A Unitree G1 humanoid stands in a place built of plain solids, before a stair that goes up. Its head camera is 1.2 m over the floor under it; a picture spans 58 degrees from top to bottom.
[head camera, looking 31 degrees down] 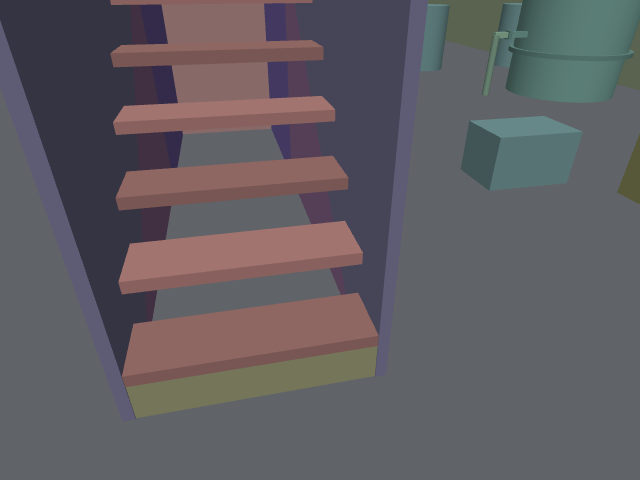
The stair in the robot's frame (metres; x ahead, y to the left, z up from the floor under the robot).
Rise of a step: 0.19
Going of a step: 0.21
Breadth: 0.88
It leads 12 degrees to the left of straight ahead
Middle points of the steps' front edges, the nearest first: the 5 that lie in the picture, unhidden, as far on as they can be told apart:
0.97 0.20 0.19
1.18 0.24 0.39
1.38 0.29 0.58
1.59 0.33 0.78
1.79 0.38 0.97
